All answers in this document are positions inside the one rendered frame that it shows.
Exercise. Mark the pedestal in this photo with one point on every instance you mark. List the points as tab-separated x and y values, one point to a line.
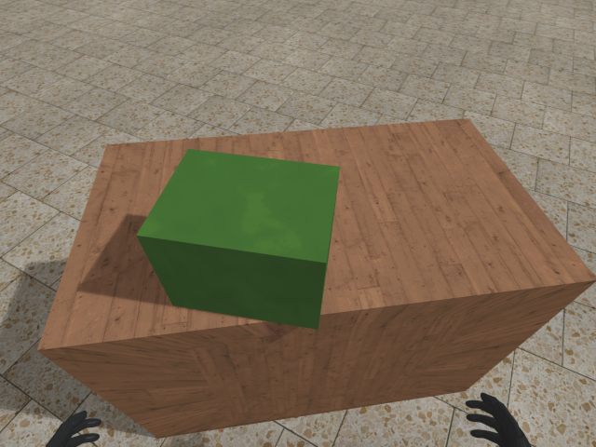
440	265

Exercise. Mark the carton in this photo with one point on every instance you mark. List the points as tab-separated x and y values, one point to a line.
245	236

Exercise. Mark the left robot hand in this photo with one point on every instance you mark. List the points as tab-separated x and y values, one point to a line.
74	424

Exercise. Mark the right robot hand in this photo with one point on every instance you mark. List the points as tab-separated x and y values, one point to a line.
508	433

